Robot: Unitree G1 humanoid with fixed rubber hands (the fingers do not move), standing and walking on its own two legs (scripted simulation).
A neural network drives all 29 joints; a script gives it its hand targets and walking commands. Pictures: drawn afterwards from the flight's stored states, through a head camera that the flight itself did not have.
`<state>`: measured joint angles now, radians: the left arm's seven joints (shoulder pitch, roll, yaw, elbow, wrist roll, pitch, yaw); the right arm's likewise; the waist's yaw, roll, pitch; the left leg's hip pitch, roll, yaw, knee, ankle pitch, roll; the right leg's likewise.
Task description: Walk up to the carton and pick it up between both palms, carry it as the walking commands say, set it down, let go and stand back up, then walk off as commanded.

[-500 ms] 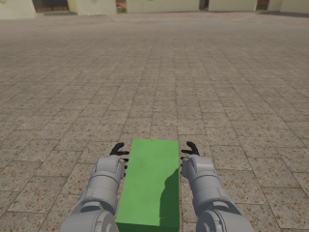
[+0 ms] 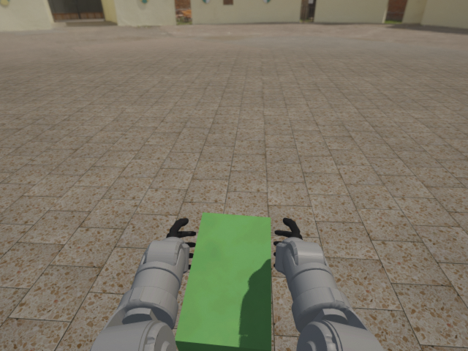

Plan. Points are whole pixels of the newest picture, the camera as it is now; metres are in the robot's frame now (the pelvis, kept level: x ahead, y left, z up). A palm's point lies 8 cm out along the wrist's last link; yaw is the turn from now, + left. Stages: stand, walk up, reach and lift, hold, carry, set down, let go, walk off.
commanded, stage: reach and lift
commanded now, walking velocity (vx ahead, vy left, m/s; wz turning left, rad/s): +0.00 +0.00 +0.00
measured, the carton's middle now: (230, 293) +0.30 +0.00 -0.03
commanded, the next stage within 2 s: hold in 0.04 s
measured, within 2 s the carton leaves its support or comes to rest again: neither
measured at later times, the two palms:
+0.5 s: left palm (172, 250) +0.32 +0.11 +0.08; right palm (292, 249) +0.31 -0.12 +0.08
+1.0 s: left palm (172, 254) +0.31 +0.11 +0.07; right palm (293, 253) +0.30 -0.12 +0.07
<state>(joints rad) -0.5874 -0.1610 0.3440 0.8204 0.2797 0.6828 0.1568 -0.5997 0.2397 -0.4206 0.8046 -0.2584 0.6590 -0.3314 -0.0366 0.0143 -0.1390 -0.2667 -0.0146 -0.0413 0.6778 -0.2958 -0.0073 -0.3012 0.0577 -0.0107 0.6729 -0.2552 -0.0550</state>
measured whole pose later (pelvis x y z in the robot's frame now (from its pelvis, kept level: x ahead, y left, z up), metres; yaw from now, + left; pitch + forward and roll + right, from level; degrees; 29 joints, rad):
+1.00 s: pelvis +0.00 +0.00 +0.00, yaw +0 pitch -7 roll +1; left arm -0.57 -0.16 0.34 0.79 0.28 0.69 0.16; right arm -0.60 0.25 -0.41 0.78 -0.26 0.68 -0.33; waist -0.04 0.01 -0.13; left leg -0.27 -0.01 -0.04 0.68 -0.29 -0.01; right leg -0.30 0.06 -0.01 0.67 -0.25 -0.06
